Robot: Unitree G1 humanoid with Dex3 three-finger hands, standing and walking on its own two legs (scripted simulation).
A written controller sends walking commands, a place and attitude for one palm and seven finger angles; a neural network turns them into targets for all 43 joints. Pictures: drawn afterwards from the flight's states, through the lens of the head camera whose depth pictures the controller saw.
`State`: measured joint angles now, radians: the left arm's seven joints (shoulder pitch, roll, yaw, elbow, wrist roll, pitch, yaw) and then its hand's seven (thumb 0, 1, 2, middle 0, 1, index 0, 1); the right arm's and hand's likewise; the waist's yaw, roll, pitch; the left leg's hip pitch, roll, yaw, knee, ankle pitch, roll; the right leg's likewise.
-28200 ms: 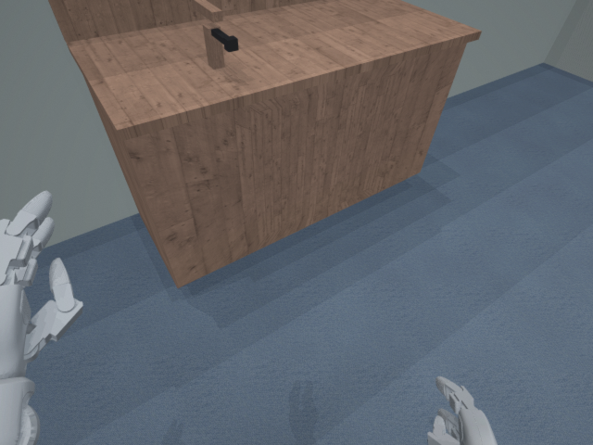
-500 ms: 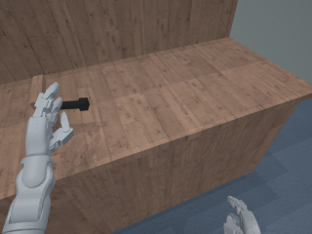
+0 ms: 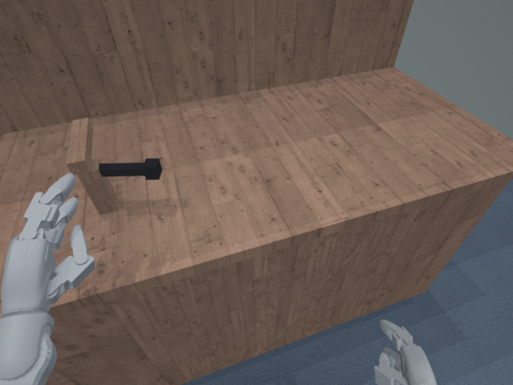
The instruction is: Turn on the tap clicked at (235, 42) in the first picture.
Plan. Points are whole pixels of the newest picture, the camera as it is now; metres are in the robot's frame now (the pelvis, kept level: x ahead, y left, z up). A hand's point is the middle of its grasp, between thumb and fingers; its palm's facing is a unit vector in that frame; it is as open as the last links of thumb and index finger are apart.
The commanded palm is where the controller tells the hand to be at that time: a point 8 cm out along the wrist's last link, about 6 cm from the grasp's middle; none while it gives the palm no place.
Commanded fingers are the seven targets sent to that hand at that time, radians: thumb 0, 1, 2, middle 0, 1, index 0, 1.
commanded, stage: draw the hand back beside the body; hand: left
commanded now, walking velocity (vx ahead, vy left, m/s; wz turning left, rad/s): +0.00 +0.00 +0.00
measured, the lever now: (152, 169) +0.43 +0.25 +0.11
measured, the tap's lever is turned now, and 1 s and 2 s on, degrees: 72 72 72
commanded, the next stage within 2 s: step back with the hand held close in 0.28 s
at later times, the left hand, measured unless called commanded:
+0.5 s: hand (90, 268) +0.20 +0.23 +0.16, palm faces +0.38 -0.84 -0.38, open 7.4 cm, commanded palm +0.15 +0.27 +0.17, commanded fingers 0.00 0.90 0.90 -0.20 -0.30 -0.20 -0.30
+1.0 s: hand (40, 317) +0.14 +0.26 +0.14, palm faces +0.37 -0.82 -0.44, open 7.4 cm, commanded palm +0.08 +0.30 +0.17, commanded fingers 0.00 0.90 0.90 -0.20 -0.30 -0.20 -0.30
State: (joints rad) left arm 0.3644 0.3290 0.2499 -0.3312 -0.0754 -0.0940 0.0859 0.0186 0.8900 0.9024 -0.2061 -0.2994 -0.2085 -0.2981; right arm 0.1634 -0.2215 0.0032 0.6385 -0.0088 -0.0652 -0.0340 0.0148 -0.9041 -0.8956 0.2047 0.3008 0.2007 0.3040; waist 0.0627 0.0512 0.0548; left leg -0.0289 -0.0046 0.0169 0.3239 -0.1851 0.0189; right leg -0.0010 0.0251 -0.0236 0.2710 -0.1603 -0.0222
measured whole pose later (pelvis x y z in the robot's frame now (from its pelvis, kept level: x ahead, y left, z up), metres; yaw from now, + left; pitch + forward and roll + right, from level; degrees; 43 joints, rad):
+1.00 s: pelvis -0.07 +0.02 -0.02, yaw +1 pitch -1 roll -2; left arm 0.49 0.38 0.32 -0.50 -0.02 -0.16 0.15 0.02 0.89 0.90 -0.21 -0.30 -0.21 -0.30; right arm 0.19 -0.22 -0.01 0.54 0.01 -0.02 -0.08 0.01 -0.90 -0.90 0.21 0.30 0.20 0.30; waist 0.01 0.03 0.05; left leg -0.35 -0.02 0.02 0.51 -0.16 0.06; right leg -0.32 0.02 0.00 0.46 -0.14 0.02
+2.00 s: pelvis -0.30 +0.08 -0.01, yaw -5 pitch -1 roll -1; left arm 0.55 0.43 0.33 -0.65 -0.06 -0.06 0.14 0.02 0.89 0.90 -0.21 -0.30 -0.21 -0.30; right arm 0.24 -0.20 0.00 0.60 -0.01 -0.07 -0.05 0.01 -0.90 -0.90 0.21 0.30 0.20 0.30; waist 0.01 -0.06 0.00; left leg -0.50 -0.04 0.07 0.64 -0.32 -0.04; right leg -0.19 0.07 -0.04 0.42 -0.34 -0.11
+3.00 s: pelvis -0.34 +0.12 -0.02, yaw -1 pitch -1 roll +0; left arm 0.47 0.34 0.32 -0.48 -0.05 -0.13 0.15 0.02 0.89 0.90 -0.21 -0.30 -0.21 -0.30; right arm 0.19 -0.21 0.00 0.63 0.01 -0.10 -0.06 0.01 -0.90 -0.90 0.21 0.30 0.20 0.30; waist 0.01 0.03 0.04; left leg -0.23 0.02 0.03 0.54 -0.30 0.00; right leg -0.21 0.02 -0.05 0.53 -0.31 -0.03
